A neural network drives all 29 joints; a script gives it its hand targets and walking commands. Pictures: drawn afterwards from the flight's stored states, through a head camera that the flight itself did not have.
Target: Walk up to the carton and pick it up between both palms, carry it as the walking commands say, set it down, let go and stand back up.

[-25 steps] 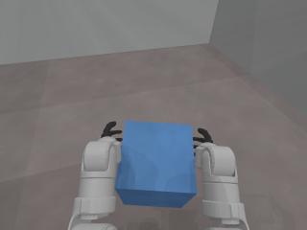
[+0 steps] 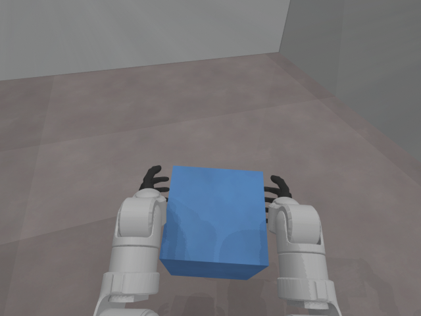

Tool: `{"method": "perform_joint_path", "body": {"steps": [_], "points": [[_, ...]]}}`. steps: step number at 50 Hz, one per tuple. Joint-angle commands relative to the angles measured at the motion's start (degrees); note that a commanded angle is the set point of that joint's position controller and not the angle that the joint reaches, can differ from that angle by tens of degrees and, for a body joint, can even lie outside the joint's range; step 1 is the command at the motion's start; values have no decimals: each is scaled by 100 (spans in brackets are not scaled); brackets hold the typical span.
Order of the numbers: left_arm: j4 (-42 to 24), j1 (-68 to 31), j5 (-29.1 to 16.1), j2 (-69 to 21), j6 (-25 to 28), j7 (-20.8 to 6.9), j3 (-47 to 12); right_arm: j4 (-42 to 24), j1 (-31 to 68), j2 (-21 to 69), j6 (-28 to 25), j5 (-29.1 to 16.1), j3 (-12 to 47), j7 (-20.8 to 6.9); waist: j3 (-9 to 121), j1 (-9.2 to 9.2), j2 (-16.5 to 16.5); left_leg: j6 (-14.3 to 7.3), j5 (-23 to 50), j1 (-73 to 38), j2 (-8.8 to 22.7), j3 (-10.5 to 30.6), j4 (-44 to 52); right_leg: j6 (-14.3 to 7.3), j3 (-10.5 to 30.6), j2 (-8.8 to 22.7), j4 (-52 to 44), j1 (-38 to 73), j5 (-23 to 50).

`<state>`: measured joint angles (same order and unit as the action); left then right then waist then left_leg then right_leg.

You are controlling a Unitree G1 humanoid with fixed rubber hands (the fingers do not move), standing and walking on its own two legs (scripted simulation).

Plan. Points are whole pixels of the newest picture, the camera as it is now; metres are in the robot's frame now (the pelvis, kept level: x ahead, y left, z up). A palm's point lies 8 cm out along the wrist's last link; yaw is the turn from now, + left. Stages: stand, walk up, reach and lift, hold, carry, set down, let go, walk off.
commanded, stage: carry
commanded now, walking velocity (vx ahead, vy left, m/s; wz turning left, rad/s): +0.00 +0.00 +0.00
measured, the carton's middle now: (213, 227) +0.31 -0.01 -0.01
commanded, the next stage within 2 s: hold in 1.70 s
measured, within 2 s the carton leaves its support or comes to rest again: neither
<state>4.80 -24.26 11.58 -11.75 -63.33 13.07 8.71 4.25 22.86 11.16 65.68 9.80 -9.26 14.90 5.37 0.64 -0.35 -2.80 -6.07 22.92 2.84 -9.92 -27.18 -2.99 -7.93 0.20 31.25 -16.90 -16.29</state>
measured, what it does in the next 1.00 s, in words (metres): stands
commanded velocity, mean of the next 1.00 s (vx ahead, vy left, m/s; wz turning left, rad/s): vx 0.00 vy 0.00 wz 0.00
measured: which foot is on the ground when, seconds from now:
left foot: down 0.00-1.00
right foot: down 0.00-1.00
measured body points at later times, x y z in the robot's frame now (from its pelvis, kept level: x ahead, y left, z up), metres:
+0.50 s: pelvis +0.02 -0.02 +0.00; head +0.00 -0.02 +0.45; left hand +0.33 +0.11 +0.07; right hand +0.32 -0.16 +0.06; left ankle +0.09 +0.10 -0.73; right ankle +0.00 -0.08 -0.73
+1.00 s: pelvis +0.02 -0.04 +0.00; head +0.00 -0.04 +0.45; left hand +0.33 +0.10 +0.06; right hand +0.33 -0.17 +0.06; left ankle +0.09 +0.10 -0.73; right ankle +0.00 -0.08 -0.73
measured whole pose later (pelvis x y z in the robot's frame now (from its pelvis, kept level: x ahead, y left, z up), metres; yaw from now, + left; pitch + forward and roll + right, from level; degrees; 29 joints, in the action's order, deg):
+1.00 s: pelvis +0.02 -0.04 +0.00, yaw +1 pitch +2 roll +1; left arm 1.9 -16.7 9.2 -9.2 -57.6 8.1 6.7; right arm 0.8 16.0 9.0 60.4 8.8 -5.5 9.1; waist 5.5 0.4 -0.3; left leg 0.5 -8.4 21.8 4.4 -8.1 -28.9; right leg -5.8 -9.4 -1.5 31.8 -14.8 -19.3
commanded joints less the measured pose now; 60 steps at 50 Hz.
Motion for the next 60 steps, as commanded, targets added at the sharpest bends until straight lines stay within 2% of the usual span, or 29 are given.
{"method": "perform_joint_path", "body": {"steps": [1,9,18,60], "points": [[-170,-2568,-2334,-6138,139,-1997,-3108,-628,3356,5776,-340,-2381,3122,-2248,1879,-12,29,-8,295,-1176,658,772,257,-123,791,823,-614,261,688],[-521,-2062,-2316,-5940,239,-1989,-3293,-1096,2929,5583,-438,-2369,3385,-2210,1857,-20,6,-22,446,-1149,677,775,196,-132,807,862,-585,405,942],[-637,-1772,-2274,-5683,412,-1998,-3314,-1257,2589,5360,-625,-2266,3427,-2175,1771,-25,-17,-12,464,-1099,676,773,121,-151,818,893,-564,457,1201],[-757,-1606,-2153,-5280,702,-1969,-3195,-1166,2185,5265,-952,-2093,3423,-2058,1635,-53,-57,127,249,-915,563,641,-112,-174,754,899,-590,612,1958]]}}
